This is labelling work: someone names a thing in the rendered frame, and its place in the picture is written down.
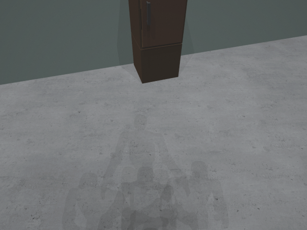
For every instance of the handle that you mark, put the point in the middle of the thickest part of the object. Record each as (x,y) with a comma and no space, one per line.
(148,13)

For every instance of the cupboard door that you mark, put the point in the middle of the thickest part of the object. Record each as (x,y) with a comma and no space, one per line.
(167,18)

